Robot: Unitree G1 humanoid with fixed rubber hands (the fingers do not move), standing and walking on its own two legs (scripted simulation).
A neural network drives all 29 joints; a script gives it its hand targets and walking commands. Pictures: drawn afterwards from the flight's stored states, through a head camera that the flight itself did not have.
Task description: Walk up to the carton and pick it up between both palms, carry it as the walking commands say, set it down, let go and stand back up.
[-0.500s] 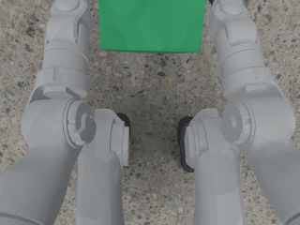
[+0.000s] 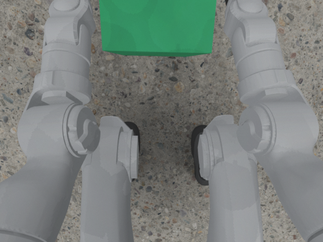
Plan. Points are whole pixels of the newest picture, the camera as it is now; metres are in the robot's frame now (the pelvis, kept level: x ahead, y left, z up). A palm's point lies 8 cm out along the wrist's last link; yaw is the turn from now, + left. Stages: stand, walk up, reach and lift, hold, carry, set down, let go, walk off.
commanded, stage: set down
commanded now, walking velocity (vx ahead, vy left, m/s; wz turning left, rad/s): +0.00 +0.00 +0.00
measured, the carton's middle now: out of the picture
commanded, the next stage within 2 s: none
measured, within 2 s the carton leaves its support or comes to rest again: neither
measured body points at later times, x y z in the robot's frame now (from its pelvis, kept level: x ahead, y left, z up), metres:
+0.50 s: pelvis +0.00 +0.00 +0.00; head +0.37 +0.00 +0.25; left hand +0.56 +0.17 -0.17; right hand +0.56 -0.12 -0.18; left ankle +0.10 +0.13 -0.33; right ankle +0.09 -0.12 -0.33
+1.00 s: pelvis -0.01 +0.00 +0.01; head +0.35 +0.01 +0.26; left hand +0.56 +0.20 -0.14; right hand +0.57 -0.15 -0.14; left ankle +0.10 +0.13 -0.33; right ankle +0.09 -0.12 -0.33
